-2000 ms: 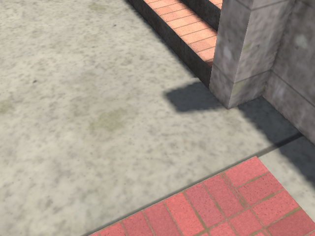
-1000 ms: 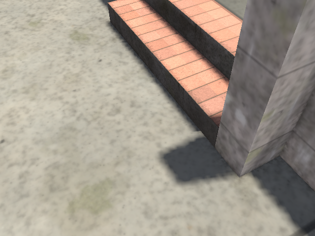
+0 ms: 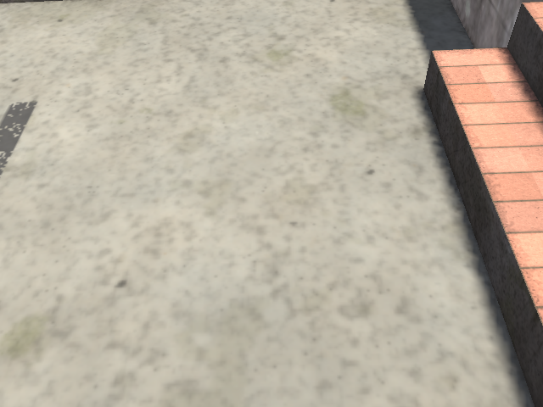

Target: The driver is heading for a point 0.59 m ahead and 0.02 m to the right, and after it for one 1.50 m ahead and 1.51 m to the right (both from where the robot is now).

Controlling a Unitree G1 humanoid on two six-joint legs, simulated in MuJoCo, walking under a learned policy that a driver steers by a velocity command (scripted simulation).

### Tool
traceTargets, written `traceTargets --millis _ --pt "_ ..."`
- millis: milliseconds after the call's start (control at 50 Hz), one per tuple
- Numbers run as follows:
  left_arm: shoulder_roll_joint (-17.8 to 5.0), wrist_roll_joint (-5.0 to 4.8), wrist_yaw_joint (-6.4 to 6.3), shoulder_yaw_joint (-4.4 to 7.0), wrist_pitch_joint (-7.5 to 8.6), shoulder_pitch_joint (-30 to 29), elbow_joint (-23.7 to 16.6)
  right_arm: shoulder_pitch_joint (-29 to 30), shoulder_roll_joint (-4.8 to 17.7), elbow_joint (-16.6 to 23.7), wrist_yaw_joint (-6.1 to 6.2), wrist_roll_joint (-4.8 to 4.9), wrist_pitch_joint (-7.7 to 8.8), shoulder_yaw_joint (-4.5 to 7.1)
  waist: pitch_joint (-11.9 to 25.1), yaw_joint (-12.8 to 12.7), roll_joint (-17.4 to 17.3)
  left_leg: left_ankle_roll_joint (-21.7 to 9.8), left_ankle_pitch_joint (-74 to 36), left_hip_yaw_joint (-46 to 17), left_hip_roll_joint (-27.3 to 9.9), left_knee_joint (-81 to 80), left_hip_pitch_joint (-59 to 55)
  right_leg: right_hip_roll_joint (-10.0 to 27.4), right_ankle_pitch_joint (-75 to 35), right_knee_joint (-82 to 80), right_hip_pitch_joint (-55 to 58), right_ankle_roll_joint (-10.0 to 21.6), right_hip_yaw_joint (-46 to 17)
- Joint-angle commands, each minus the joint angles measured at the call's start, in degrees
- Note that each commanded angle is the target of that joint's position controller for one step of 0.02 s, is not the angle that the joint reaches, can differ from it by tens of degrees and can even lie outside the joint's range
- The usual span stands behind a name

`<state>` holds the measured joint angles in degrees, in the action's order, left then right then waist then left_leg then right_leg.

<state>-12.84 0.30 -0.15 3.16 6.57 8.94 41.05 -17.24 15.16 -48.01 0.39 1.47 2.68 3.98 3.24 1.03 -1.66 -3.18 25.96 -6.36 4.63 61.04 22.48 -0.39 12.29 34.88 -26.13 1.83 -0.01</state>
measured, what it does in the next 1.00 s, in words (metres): walks ahead: left foot, then right foot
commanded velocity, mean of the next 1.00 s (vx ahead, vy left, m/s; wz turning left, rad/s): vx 0.44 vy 0.00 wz -0.08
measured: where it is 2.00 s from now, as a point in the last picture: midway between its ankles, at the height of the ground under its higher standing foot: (280, 391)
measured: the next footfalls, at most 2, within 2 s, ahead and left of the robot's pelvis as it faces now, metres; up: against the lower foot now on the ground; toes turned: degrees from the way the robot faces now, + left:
left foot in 0.44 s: +0.36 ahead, +0.14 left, +0.00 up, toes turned +1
right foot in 0.94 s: +0.64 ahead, -0.09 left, +0.00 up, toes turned -8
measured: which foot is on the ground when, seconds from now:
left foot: up 0.00-0.42, down 0.44-0.94, up 0.96-1.00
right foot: down 0.00-0.46, up 0.48-0.92, down 0.94-1.00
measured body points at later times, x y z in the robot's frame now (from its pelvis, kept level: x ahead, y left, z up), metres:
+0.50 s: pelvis +0.24 +0.04 +0.00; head +0.28 +0.05 +0.45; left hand +0.23 +0.31 -0.14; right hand +0.47 -0.19 -0.08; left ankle +0.32 +0.14 -0.73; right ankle +0.09 -0.10 -0.67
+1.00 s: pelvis +0.49 +0.01 -0.01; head +0.54 +0.00 +0.44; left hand +0.72 +0.23 -0.10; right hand +0.50 -0.27 -0.14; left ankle +0.34 +0.15 -0.66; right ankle +0.60 -0.08 -0.73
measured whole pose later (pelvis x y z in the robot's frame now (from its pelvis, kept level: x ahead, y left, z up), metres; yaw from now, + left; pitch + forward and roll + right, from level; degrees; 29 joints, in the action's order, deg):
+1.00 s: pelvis +0.49 +0.01 -0.01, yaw -9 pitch +3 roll +1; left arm -15.5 0.3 2.3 3.6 3.5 3.0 42.5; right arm -13.3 15.5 -51.9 1.4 -0.5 2.7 3.1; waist -3.5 2.1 0.6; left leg 2.0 31.8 1.9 1.4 59.0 14.3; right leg -2.6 5.0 32.5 -30.7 4.7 0.4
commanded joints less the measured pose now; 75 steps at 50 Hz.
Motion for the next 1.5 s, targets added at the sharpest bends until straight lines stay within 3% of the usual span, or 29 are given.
traceTargets --millis 20,100,240,340,380,420,440,460,480,500,560,620,760,840,920,940,960,980,1000,1040,1080,1240,1340,1380,1400,1420,1440,1460,1500 --pt "-8.52 0.29 -0.14 2.70 -0.68 9.12 -0.16 7.24 4.71 6.18 0.02 -1.17 1.34 0.97 -1.42 -4.49 6.02 -0.21 -6.94 0.08 -6.84 7.65 28.75 17.39 10.20 -19.43 24.40 10.72 -28.25" --pt "-7.23 -0.27 0.19 2.37 -0.19 7.43 1.36 5.81 2.67 4.77 0.13 -1.29 0.76 1.20 -1.15 -1.19 7.67 0.97 -13.37 2.72 -8.76 -2.85 19.24 12.90 -5.74 -23.69 16.96 9.71 -16.57" --pt "-8.98 -1.56 -0.84 3.13 -0.97 12.86 6.23 16.94 0.54 6.73 -0.43 -0.91 1.35 0.15 -2.77 -4.22 6.96 2.53 -28.75 4.37 -7.83 -24.46 14.95 11.50 -12.68 -25.20 19.36 8.64 -7.42" --pt "-9.63 -1.88 -0.43 3.42 -1.45 15.90 9.35 23.37 1.33 8.66 -1.94 -0.25 2.30 -0.06 -5.85 -5.93 7.04 0.83 -24.72 5.63 -6.95 -30.67 13.84 14.34 -12.99 -22.59 24.23 8.81 -8.32" --pt "-10.66 -2.01 -0.57 3.76 -1.96 15.28 10.15 22.64 2.49 8.69 -2.34 -0.23 2.75 0.30 -5.23 -4.54 7.87 -0.77 -20.88 6.61 -5.98 -33.02 10.01 15.15 -18.84 -19.44 26.15 7.94 -8.37" --pt "-10.54 -2.27 -0.71 3.54 -2.35 13.25 10.06 12.19 5.40 5.16 -2.08 -0.79 2.88 2.02 0.91 1.09 7.22 -3.37 -21.81 8.92 -3.29 -36.04 -7.59 11.82 -34.64 -8.31 23.50 5.83 -4.89" --pt "-9.20 -1.65 -0.74 2.81 -2.19 11.36 9.02 0.79 8.85 2.40 -1.54 -1.14 2.93 3.37 8.18 6.14 4.63 -6.75 -23.56 2.06 -9.54 -33.88 -24.77 9.08 -29.40 5.38 14.12 3.61 -2.31" --pt "-3.06 -0.94 -0.42 0.61 -1.04 16.07 7.53 -6.52 14.91 0.87 -1.19 -1.62 2.57 4.69 16.04 5.78 -9.06 -15.78 -18.26 -21.73 -24.49 -36.03 -47.14 0.54 -2.96 27.98 -9.68 -0.69 1.55" --pt "-5.36 -1.58 -0.01 1.01 0.27 15.89 8.48 -8.64 10.77 0.01 -1.20 -0.92 2.09 3.40 18.92 6.23 -12.16 -17.93 -11.25 -34.31 -27.22 -42.71 -47.71 -0.74 20.50 36.86 -17.33 -0.40 -5.77" --pt "-9.51 -2.89 0.19 2.22 0.90 11.35 7.28 -3.09 7.73 0.75 -1.11 -0.72 1.95 2.32 9.96 5.34 -8.64 -15.07 -8.27 -26.26 -24.84 -43.95 -40.81 2.86 16.74 39.74 -22.34 0.42 -6.06" --pt "-8.30 -1.25 -0.77 2.65 0.13 5.64 6.32 7.12 3.13 2.35 -1.43 -1.65 2.27 0.77 -0.82 0.34 -3.03 -10.74 -16.51 -11.94 -18.15 -49.91 -19.26 8.58 4.68 30.73 -15.39 0.14 -4.12" --pt "-5.20 -1.18 -0.92 2.18 -1.49 6.30 6.27 6.28 4.19 0.67 -1.40 -1.54 3.07 1.07 -2.16 -1.85 -3.11 -11.05 -24.20 -6.05 -17.25 -52.89 -13.78 9.29 0.32 25.96 -12.99 -0.93 -3.46" --pt "-3.52 -1.10 0.74 0.90 -1.93 -5.14 3.22 2.45 6.24 -2.76 -0.13 -1.86 3.28 1.04 -5.94 1.07 -1.03 -6.70 -36.93 8.18 -14.35 -53.51 -12.56 5.87 -20.93 4.07 -9.54 -0.23 -1.32" --pt "-4.62 -0.95 2.28 0.72 -2.15 -9.48 0.48 0.88 7.80 -4.24 0.68 -1.50 1.90 1.09 -5.15 1.89 -1.80 -4.92 -46.40 11.00 -16.38 -47.40 -19.83 3.46 -19.41 -1.34 -7.55 0.76 0.30" --pt "-10.03 -0.32 3.63 3.07 -2.16 1.80 1.54 3.31 9.90 -2.93 2.42 -0.58 -0.58 1.89 1.41 -4.59 -2.30 -1.31 -60.11 12.46 -15.53 -26.85 -24.27 -1.72 -11.78 -7.39 5.12 4.11 3.70" --pt "-14.21 -0.05 2.89 4.46 -2.19 7.47 2.40 1.55 9.37 -1.88 2.64 -1.42 -0.59 1.61 6.12 -6.32 3.05 1.81 -47.89 14.02 -11.78 -12.39 -15.82 2.37 -30.47 -8.17 18.34 6.84 -2.83" --pt "-18.93 0.30 1.84 4.93 -2.85 8.26 1.40 -4.51 3.42 -0.31 1.83 -4.19 0.23 -0.22 13.51 -1.75 17.06 6.11 1.99 13.87 -2.31 9.34 5.84 17.22 -57.81 -2.33 39.15 16.66 -23.34" --pt "-16.73 0.05 1.75 4.05 -3.03 9.38 -0.05 -5.90 4.38 -0.34 0.68 -2.93 1.41 -0.89 24.59 -3.76 15.40 6.88 15.06 2.19 0.89 21.81 13.57 23.57 -52.37 -7.10 46.58 24.52 -37.88" --pt "-14.14 0.15 1.52 3.59 -3.53 6.49 -1.74 -1.36 7.95 0.60 0.18 -1.06 1.72 0.11 21.44 -5.14 8.92 6.02 10.34 -0.86 -2.55 22.82 16.35 20.00 -43.05 -9.19 41.71 21.71 -32.40" --pt "-10.78 -0.79 0.67 2.68 -4.38 0.16 -2.86 4.77 7.74 1.86 1.45 -1.23 0.45 0.34 8.92 -3.02 0.64 6.06 2.42 0.82 -6.36 15.05 17.14 14.73 -29.81 -13.06 25.37 16.38 -23.61" --pt "-10.69 0.08 0.30 2.58 -5.04 -1.82 -3.53 4.89 7.82 2.97 2.30 -1.95 -1.37 0.82 4.91 -0.14 3.31 5.87 -0.05 1.01 -6.94 7.36 10.57 11.74 -21.83 -16.19 13.14 14.66 -21.80" --pt "-13.25 -0.56 -1.92 3.65 -7.00 -2.32 -5.74 8.53 5.86 4.93 2.85 -1.98 -2.77 0.45 5.14 -0.69 8.25 7.77 -9.76 0.67 -3.79 -11.74 5.11 6.90 0.41 -17.89 5.77 10.69 -22.76" --pt "-12.73 -0.49 -2.24 3.67 -8.14 -0.77 -6.05 9.98 6.51 6.00 1.89 -1.27 -1.27 0.64 3.63 -1.70 11.27 6.60 -8.25 0.50 -2.40 -23.46 0.84 6.44 2.65 -16.20 8.90 9.30 -27.95" --pt "-12.22 -1.09 -2.39 3.46 -8.71 -1.39 -6.47 6.25 6.97 4.99 1.27 -1.02 -0.66 1.12 3.28 0.74 11.19 4.87 -13.87 1.77 -2.69 -35.67 -6.95 4.32 1.01 -13.17 7.80 7.17 -28.09" --pt "-10.50 -1.28 -2.47 2.96 -8.86 0.28 -6.44 4.13 9.82 4.64 1.26 -1.63 -0.61 1.98 3.97 0.74 7.61 2.49 -15.89 -2.21 -9.16 -39.97 -13.84 1.37 6.47 -8.12 3.20 4.45 -25.23" --pt "-7.76 -1.42 -2.21 2.46 -8.65 3.17 -7.35 5.86 15.43 5.50 1.65 -3.24 -1.32 3.12 3.36 -2.84 -8.73 -4.72 -23.60 -15.66 -22.54 -42.06 -19.07 -7.60 18.78 5.34 -7.51 0.68 -13.52" --pt "-12.00 -0.95 -1.85 3.65 -7.61 1.44 -8.29 6.68 13.83 6.34 1.43 -4.95 -1.48 2.99 2.39 -1.29 -15.21 -11.81 -28.96 -24.80 -28.72 -44.99 -14.87 -7.92 23.30 18.52 -12.53 -2.00 -9.13" --pt "-15.46 -0.82 -1.62 4.83 -7.47 2.32 -7.06 9.90 10.78 8.20 1.76 -4.50 -1.38 2.18 1.92 -2.13 -9.50 -11.40 -29.53 -20.21 -27.11 -43.89 -13.68 -5.09 19.22 26.68 -11.57 -3.24 -9.95" --pt "-13.76 -0.88 -1.96 4.89 -8.91 4.98 -4.45 13.57 7.34 9.42 2.17 -2.60 -1.63 1.27 0.41 -3.15 -5.40 -6.68 -28.14 -9.70 -20.45 -42.09 -12.95 -4.11 13.20 33.67 -11.29 -5.13 -7.80"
